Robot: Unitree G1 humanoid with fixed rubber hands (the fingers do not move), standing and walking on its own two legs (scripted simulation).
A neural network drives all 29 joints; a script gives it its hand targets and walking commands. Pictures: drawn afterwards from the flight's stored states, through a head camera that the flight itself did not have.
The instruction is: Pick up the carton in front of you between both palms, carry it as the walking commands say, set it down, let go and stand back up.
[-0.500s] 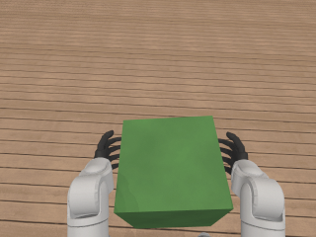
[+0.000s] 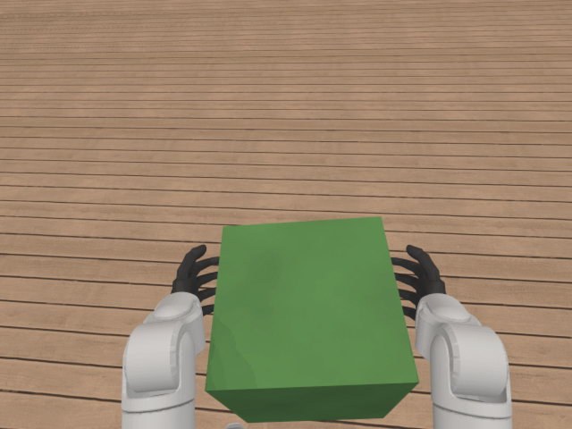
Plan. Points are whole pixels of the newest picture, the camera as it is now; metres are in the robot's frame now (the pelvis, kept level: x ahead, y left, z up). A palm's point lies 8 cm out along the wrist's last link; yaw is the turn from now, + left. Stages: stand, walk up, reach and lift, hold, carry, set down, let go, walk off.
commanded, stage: carry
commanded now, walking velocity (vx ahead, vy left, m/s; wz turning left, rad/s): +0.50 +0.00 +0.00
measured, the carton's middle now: (308, 328) +0.28 +0.00 -0.01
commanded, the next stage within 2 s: none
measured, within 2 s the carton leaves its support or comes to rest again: neither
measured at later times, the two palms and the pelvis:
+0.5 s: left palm (209, 135) +0.62 +0.18 +0.08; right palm (368, 130) +0.60 -0.12 +0.09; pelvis +0.33 +0.04 +0.00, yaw -2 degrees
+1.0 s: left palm (242, 73) +0.89 +0.15 +0.07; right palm (365, 71) +0.88 -0.15 +0.07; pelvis +0.61 +0.00 -0.01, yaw +0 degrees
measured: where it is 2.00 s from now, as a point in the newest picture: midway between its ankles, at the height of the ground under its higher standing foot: (303, 321)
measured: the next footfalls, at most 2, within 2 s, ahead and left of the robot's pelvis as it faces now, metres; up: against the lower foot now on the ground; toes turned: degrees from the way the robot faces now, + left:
left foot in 0.16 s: +0.29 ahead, +0.13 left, +0.00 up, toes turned +9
right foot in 0.64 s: +0.63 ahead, -0.10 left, +0.00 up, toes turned -6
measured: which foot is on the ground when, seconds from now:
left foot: up 0.00-0.14, down 0.16-0.64, up 0.66-0.98, down 1.00-1.00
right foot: down 0.00-0.18, up 0.20-0.62, down 0.64-1.00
